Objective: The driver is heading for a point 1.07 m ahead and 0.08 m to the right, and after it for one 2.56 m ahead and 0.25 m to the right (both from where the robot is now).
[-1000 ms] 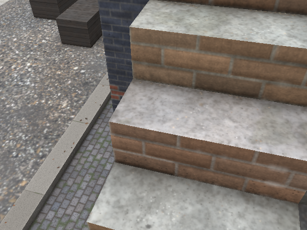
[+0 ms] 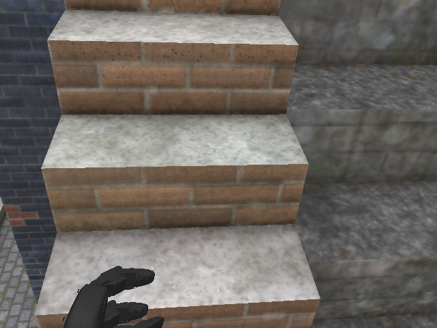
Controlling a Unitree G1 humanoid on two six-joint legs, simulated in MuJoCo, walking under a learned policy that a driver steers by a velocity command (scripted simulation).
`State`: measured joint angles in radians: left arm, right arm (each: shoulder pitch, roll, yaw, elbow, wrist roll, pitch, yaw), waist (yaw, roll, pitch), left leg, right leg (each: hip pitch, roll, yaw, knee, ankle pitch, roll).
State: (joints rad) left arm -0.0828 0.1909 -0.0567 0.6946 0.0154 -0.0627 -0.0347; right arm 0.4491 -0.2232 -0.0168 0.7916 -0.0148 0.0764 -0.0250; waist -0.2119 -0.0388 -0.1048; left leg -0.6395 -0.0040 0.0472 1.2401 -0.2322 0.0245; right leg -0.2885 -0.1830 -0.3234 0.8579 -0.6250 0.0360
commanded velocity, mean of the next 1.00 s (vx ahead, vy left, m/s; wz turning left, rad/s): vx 0.50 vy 0.00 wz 0.00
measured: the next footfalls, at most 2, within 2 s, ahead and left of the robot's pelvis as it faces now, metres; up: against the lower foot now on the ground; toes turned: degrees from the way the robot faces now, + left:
left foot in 0.02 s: +0.12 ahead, +0.06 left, +0.02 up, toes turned -3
right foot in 0.42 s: -0.13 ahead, -0.02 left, -0.21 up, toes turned -1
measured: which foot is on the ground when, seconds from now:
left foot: up 0.00-0.00, down 0.02-0.30, up 0.32-0.58, down 0.60-0.88, up 0.90-1.00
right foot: down 0.00-0.02, up 0.04-0.40, down 0.42-0.62, up 0.64-0.86, down 0.88-1.00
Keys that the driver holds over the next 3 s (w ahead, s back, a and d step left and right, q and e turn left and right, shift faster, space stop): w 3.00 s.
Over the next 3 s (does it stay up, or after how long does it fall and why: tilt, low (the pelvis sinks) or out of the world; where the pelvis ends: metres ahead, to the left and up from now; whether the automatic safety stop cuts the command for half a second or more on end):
stays up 0.23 0.03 0.07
